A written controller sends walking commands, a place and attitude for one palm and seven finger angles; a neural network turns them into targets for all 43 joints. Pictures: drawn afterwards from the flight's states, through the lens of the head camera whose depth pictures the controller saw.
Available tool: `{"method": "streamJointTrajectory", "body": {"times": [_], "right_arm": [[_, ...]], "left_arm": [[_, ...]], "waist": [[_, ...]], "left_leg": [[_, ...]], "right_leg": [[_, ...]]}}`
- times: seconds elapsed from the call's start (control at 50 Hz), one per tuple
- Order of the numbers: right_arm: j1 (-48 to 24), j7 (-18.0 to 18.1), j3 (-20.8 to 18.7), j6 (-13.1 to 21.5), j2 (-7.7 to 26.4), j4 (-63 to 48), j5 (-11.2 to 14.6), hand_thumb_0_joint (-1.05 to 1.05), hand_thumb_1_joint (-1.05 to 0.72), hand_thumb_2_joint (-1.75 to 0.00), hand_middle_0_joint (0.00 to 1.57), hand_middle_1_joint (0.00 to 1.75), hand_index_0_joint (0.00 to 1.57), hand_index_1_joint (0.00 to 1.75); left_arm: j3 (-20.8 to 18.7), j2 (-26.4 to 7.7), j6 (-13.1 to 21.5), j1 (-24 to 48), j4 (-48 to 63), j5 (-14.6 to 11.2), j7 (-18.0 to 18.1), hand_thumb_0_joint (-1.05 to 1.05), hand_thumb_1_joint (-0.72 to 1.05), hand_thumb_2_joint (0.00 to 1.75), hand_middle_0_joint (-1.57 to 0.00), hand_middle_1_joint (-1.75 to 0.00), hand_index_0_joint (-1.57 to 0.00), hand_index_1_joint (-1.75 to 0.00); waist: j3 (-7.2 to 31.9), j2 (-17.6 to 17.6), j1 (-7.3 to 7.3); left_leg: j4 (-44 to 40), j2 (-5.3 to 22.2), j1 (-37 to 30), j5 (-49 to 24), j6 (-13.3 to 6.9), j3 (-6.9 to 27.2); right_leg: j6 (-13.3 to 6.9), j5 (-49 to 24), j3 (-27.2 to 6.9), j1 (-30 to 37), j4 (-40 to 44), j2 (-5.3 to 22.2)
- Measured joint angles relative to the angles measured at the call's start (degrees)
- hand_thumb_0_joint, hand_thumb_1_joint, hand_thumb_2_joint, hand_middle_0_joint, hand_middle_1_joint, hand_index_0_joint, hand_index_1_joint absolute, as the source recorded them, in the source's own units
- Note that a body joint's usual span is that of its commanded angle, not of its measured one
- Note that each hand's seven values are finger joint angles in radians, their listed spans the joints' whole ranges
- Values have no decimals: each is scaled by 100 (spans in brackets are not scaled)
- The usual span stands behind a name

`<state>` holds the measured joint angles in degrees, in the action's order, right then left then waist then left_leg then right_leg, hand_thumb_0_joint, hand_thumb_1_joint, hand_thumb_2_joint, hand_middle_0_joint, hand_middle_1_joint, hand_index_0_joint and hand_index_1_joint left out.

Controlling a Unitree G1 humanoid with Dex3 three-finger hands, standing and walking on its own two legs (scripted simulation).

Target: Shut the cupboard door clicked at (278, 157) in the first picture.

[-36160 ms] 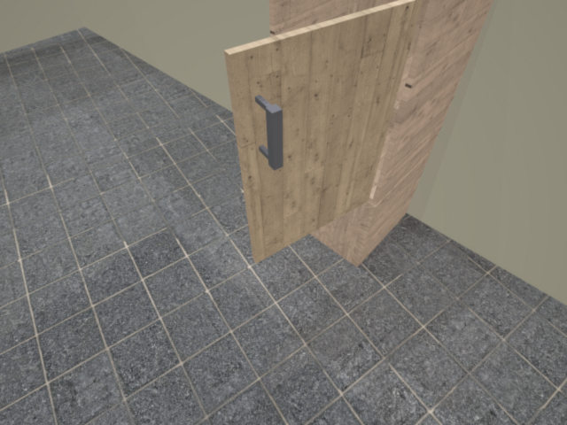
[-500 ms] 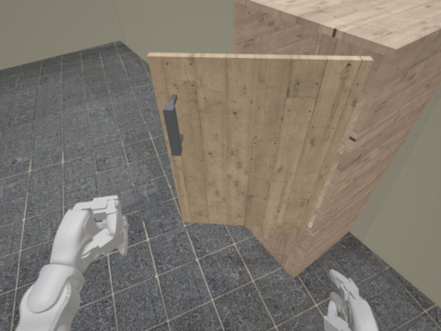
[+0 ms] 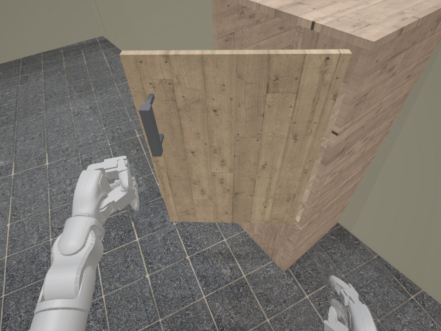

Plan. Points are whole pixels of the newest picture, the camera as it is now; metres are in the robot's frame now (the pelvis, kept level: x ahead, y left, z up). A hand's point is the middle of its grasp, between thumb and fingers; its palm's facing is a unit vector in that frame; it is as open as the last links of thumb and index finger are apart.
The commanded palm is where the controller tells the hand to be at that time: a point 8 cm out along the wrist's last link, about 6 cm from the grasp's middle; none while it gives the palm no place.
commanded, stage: bring the fist close to the handle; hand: left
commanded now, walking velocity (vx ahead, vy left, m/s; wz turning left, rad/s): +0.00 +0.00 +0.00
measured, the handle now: (154, 125) +0.49 +0.19 +0.11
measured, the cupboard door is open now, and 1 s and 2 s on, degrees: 50 50 34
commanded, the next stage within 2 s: push the door shut along its arc in 0.90 s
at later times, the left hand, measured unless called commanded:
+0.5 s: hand (161, 155) +0.40 +0.15 +0.12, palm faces +0.04 -1.00 -0.01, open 3.1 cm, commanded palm +0.37 +0.20 +0.12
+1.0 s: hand (159, 152) +0.41 +0.15 +0.12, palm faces +0.05 -1.00 -0.01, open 3.1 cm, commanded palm +0.38 +0.20 +0.12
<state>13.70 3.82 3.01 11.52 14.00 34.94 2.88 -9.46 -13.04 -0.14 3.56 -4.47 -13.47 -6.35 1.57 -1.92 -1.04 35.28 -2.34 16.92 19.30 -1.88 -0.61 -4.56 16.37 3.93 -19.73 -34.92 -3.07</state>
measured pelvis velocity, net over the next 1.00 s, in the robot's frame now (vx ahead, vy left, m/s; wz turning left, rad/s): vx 0.00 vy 0.02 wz -0.02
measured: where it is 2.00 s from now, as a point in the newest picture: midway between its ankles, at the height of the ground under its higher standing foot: outside the picture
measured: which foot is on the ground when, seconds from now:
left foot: down 0.00-1.00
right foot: down 0.00-1.00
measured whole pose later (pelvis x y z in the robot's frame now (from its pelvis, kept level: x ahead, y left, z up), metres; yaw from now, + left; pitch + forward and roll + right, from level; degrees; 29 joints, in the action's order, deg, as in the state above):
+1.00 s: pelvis +0.00 +0.02 +0.00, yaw -1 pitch +4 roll +0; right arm 16.9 1.9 1.4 4.3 14.2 36.3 2.9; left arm -8.8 -11.4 10.0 29.1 -35.7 -8.9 -0.9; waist 1.9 -1.8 1.4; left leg 35.2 -2.6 20.5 18.7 -3.1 -2.0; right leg -3.5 15.1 2.6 -23.4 -34.4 -2.9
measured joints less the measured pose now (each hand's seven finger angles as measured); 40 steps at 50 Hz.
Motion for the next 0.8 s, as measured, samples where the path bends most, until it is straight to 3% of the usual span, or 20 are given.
{"method": "streamJointTrajectory", "body": {"times": [0.22, 0.56, 0.7, 0.8], "right_arm": [[-55, 24, -31, -215, 66, 47, 57, 2, -91, -90, 21, 30, 20, 30], [147, -129, -51, -630, -27, 145, 0, 1, -91, -90, 21, 30, 20, 30], [345, -176, -134, -691, 20, 198, -20, 1, -91, -90, 21, 30, 20, 30], [429, -199, -170, -746, 50, 217, -2, 1, -91, -90, 21, 30, 20, 30]], "left_arm": [[258, 22, -30, 966, -868, 119, 5, 1, 90, 90, -130, -150, -130, -150], [160, 161, 297, 2554, -2773, 412, 557, 1, 90, 90, -130, -150, -130, -150], [27, 123, 773, 2669, -3058, 462, 540, 1, 90, 90, -130, -150, -130, -150], [44, 143, 835, 2643, -3212, 432, 493, 1, 90, 90, -130, -150, -130, -150]], "waist": [[-88, -52, 14], [-3, 29, 232], [27, 25, 266], [65, -2, 270]], "left_leg": [[66, -31, 147, 2, -31, 72], [52, -38, 361, -15, -77, -54], [39, -21, 426, -19, -94, -125], [25, -22, 408, -19, -108, -130]], "right_leg": [[24, -7, 73, -89, 5, 35], [66, -42, -49, -358, -31, 39], [77, -74, -118, -446, -22, 18], [92, -83, -125, -422, 6, 18]]}}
